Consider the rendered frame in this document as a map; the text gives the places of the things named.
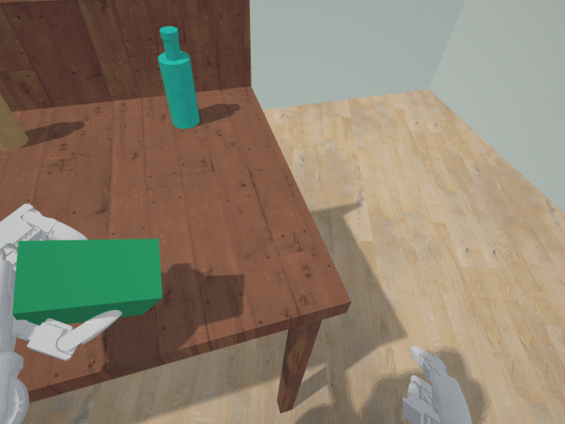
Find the sponge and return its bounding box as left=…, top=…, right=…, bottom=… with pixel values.
left=12, top=238, right=162, bottom=326

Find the table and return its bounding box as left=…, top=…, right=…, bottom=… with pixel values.
left=0, top=0, right=351, bottom=413

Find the robot right hand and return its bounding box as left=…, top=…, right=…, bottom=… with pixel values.
left=403, top=345, right=472, bottom=424

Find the left robot forearm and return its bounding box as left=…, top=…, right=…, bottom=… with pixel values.
left=0, top=352, right=29, bottom=424

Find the robot left hand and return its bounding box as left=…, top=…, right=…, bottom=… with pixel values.
left=0, top=204, right=122, bottom=361

